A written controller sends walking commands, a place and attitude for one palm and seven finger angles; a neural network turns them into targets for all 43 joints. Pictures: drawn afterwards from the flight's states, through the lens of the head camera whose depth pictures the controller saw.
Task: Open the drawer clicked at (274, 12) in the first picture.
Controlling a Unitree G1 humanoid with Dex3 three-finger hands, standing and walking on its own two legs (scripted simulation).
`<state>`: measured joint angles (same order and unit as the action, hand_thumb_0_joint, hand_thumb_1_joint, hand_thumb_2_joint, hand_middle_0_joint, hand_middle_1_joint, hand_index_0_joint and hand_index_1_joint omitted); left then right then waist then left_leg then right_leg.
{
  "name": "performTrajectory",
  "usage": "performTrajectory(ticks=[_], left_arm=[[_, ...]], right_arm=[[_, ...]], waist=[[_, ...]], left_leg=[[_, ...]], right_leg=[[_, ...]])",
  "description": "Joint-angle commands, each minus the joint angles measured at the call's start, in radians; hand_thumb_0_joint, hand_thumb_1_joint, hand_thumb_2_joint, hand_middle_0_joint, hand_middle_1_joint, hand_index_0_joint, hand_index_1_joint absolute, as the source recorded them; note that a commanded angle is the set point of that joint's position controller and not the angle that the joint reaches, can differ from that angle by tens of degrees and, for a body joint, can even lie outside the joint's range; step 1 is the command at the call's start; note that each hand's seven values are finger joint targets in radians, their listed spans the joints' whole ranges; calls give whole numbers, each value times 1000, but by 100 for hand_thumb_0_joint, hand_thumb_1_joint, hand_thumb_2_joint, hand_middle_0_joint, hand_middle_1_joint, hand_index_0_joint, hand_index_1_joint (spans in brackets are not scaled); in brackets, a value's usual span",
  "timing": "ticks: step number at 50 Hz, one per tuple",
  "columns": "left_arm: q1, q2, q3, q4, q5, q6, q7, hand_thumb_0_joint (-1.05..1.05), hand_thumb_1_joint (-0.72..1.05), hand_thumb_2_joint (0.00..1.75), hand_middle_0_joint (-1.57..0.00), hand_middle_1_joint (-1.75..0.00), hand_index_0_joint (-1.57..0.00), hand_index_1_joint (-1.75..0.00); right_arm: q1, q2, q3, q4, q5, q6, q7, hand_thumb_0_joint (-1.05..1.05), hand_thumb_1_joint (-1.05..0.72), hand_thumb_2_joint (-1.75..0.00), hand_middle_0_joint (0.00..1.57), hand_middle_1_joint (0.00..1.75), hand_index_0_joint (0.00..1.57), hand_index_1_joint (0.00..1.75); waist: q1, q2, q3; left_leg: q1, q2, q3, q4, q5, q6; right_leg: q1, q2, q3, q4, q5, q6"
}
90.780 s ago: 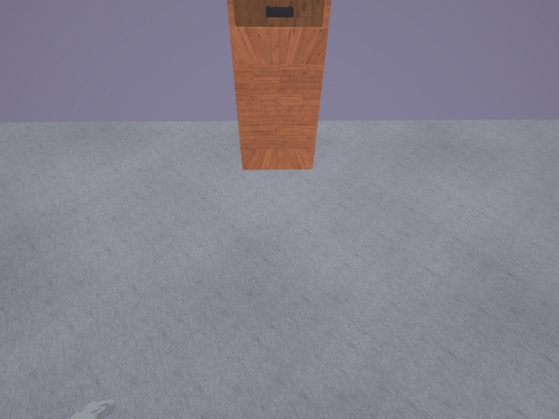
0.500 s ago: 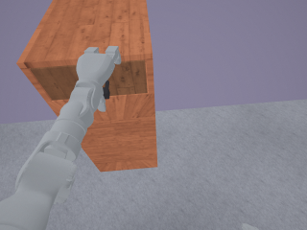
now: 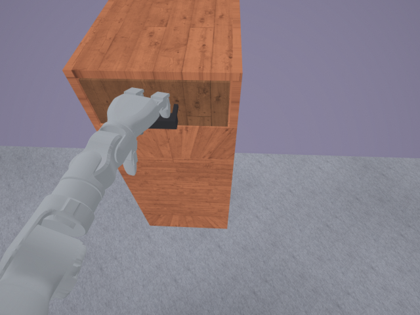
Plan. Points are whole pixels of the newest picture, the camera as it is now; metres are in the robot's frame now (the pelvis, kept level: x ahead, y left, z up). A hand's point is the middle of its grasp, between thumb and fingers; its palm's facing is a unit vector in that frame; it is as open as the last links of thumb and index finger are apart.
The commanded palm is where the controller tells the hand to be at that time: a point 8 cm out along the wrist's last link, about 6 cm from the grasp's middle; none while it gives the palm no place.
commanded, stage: move the hooked fingers above the handle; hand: left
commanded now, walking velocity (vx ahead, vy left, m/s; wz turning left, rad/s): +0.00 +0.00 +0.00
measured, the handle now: (156, 114) +0.53 +0.16 +0.05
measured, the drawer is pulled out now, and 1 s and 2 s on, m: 0.00 0.00 0.00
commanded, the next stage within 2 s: none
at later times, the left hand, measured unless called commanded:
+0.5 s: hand (148, 97) +0.49 +0.15 +0.14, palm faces +0.03 +0.01 -1.00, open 14.3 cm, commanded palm +0.45 +0.17 +0.16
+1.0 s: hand (153, 95) +0.50 +0.14 +0.14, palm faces +0.12 +0.01 -0.99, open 13.4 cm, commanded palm +0.47 +0.17 +0.16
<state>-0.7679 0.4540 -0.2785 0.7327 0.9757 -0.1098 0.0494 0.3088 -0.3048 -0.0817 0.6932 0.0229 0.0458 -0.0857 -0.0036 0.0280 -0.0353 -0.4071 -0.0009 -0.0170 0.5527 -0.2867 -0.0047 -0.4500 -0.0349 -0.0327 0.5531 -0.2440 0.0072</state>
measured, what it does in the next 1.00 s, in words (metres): stands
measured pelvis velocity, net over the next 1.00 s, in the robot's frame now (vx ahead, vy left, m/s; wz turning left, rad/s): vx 0.01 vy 0.00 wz -0.04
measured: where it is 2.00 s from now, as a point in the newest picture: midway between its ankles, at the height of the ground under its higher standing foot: outside the picture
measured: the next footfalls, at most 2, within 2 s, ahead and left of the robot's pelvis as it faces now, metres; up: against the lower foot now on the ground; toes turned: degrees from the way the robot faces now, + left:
none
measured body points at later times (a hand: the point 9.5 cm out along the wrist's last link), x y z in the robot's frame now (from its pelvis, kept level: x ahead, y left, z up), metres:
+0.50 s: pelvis +0.00 +0.00 +0.00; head +0.03 -0.04 +0.45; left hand +0.48 +0.15 +0.19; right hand +0.08 -0.25 -0.14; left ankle -0.01 +0.13 -0.73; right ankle +0.02 -0.13 -0.73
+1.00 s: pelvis +0.01 +0.00 +0.00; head +0.05 -0.03 +0.45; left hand +0.48 +0.14 +0.19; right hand +0.07 -0.25 -0.15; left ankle -0.01 +0.13 -0.73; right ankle +0.02 -0.13 -0.73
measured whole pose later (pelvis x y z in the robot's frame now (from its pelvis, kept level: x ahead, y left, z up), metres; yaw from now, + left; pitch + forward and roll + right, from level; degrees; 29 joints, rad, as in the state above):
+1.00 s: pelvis +0.01 +0.00 +0.00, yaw -2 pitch +10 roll +1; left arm -0.93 0.35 -0.18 0.94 1.04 0.12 0.23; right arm 0.26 -0.25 -0.02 0.73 0.02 0.11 -0.02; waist -0.04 0.07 -0.10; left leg -0.42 0.01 0.02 0.55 -0.30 -0.01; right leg -0.49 -0.03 0.01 0.57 -0.25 0.01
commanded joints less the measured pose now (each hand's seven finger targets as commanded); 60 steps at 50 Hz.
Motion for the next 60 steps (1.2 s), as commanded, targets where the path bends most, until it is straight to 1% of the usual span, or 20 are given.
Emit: performTrajectory(ticks=[1, 3, 6, 9, 12, 15, 17, 20, 27, 29, 31, 34, 36, 37, 42, 46, 49, 51, 54, 60], left_arm=[[-737, 128, 159, -268, -17, -50, 194, 0, -50, 30, -30, -120, -30, -120], [-692, 168, 221, -139, 8, 21, 271, 0, -50, 30, -30, -120, -30, -120], [-599, 347, 347, 18, 60, 161, 303, 0, -50, 30, -30, -120, -30, -120], [-492, 293, 290, 136, 85, 290, 273, 0, -50, 30, -30, -120, -30, -120], [-429, 339, 308, 172, 65, 349, 226, 0, -50, 30, -30, -120, -30, -120], [-387, 346, 305, 172, 50, 396, 176, 0, -50, 30, -30, -120, -30, -120], [-357, 373, 317, 163, 49, 381, 139, 0, -50, 30, -30, -120, -30, -120], [-304, 323, 278, 179, 72, 344, 80, 0, -50, 30, -30, -120, -30, -120], [-346, 165, 150, 73, 62, 205, -5, 0, -50, 30, -30, -120, -30, -120], [-392, 171, 162, 0, 51, 158, -2, 0, -50, 30, -30, -120, -30, -120], [-542, 130, 127, -159, 28, 78, 11, 0, -50, 30, -30, -120, -30, -120], [-685, 172, 165, -349, 32, -30, 83, 0, -50, 30, -30, -120, -30, -120], [-748, 171, 163, -402, 33, -59, 150, 0, -50, 30, -30, -120, -30, -120], [-720, 145, 156, -356, 33, -46, 180, 0, -50, 30, -30, -120, -30, -120], [-608, 138, 187, 13, 44, 141, 255, 0, -50, 30, -30, -120, -30, -120], [-552, 165, 195, 180, 73, 298, 203, 0, -50, 30, -30, -120, -30, -120], [-506, 191, 201, 226, 70, 345, 134, 0, -50, 30, -30, -120, -30, -120], [-477, 200, 201, 271, 62, 348, 88, 0, -50, 30, -30, -120, -30, -120], [-423, 234, 211, 268, 62, 304, 26, 0, -50, 30, -30, -120, -30, -120], [-336, 213, 189, 196, 72, 172, -13, 0, -50, 30, -30, -120, -30, -120]], right_arm=[[61, -85, -25, -41, -4, -44, 21, 0, -90, -90, 20, 30, 20, 30], [38, -78, -8, -23, -2, -35, 41, 0, -90, -90, 20, 30, 20, 30], [-16, -90, 17, -38, -11, 5, 49, 0, -90, -90, 20, 30, 20, 30], [-58, -78, 35, -65, -3, 39, 52, 0, -90, -90, 20, 30, 20, 30], [-114, -83, 54, -95, 13, 75, 32, 0, -90, -90, 20, 30, 20, 30], [-157, -81, 64, -117, 29, 93, 9, 0, -90, -90, 20, 30, 20, 30], [-165, -86, 68, -132, 33, 97, -7, 0, -90, -90, 20, 30, 20, 30], [-144, -92, 60, -148, 33, 89, -20, 0, -90, -90, 20, 30, 20, 30], [-66, -100, 30, -162, 27, 46, -6, 0, -90, -90, 20, 30, 20, 30], [-52, -98, 21, -164, 21, 34, -4, 0, -90, -90, 20, 30, 20, 30], [-37, -89, 6, -164, 15, 19, -1, 0, -90, -90, 20, 30, 20, 30], [0, -77, -22, -138, -4, -8, 2, 0, -90, -90, 20, 30, 20, 30], [23, -72, -32, -111, -11, -21, 9, 0, -90, -90, 20, 30, 20, 30], [36, -71, -36, -91, -11, -29, 16, 0, -90, -90, 20, 30, 20, 30], [11, -90, -8, -30, 1, -9, 56, 0, -90, -90, 20, 30, 20, 30], [-15, -108, 9, -52, -1, 27, 64, 0, -90, -90, 20, 30, 20, 30], [-33, -105, 20, -79, 5, 58, 45, 0, -90, -90, 20, 30, 20, 30], [-42, -112, 28, -90, 12, 70, 29, 0, -90, -90, 20, 30, 20, 30], [-48, -112, 39, -119, 17, 72, 8, 0, -90, -90, 20, 30, 20, 30], [-34, -103, 36, -163, 19, 52, -5, 0, -90, -90, 20, 30, 20, 30]], waist=[[-103, 50, -454], [-70, 35, -416], [-2, 2, -421], [26, -36, -397], [49, -163, -379], [65, -216, -373], [64, -242, -357], [36, -260, -289], [-38, -131, -218], [-42, -87, -264], [-80, -54, -326], [-83, 69, -486], [-100, 91, -535], [-101, 96, -547], [-79, 13, -347], [-48, -35, -370], [-47, -163, -352], [-50, -231, -290], [-38, -251, -251], [-33, -186, -202]], left_leg=[[227, -38, 19, -14, 308, 15], [153, -37, 28, -32, 316, 6], [37, -38, 67, -62, 329, 2], [4, -23, 100, -83, 346, -1], [-25, -18, 117, -117, 291, 10], [-18, -15, 126, -142, 244, 19], [-18, -10, 126, -148, 223, 28], [-13, -8, 125, -149, 169, 37], [38, -11, 114, -111, 101, 40], [66, -17, 106, -91, 126, 41], [111, -23, 86, -66, 148, 45], [206, -36, 63, -17, 266, 47], [240, -37, 47, 8, 338, 39], [253, -36, 46, 14, 351, 36], [91, -31, 55, -44, 262, 14], [38, -27, 77, -64, 277, 18], [10, -24, 91, -72, 241, 34], [-26, -24, 90, -87, 182, 38], [-48, -23, 96, -91, 124, 45], [-65, -14, 102, -75, 40, 40]], right_leg=[[84, 67, 7, -38, 192, -44], [98, 71, -7, -15, 199, -49], [227, 57, 4, -13, 259, -48], [283, 48, 0, -12, 311, -42], [364, 36, 18, -43, 299, -28], [400, 27, 34, -66, 261, -19], [411, 22, 45, -77, 243, -13], [346, 25, 40, -98, 179, -11], [185, 29, 39, -104, 102, -16], [183, 30, 40, -85, 129, -22], [174, 31, 45, -77, 144, -23], [179, 43, 51, -39, 237, -32], [160, 53, 39, -23, 273, -36], [149, 58, 34, -18, 278, -35], [105, 64, -2, -29, 188, -41], [186, 55, 2, -27, 231, -42], [235, 45, 9, -35, 252, -24], [239, 39, 15, -59, 207, -17], [228, 32, 26, -65, 156, -12], [153, 28, 42, -70, 41, -16]])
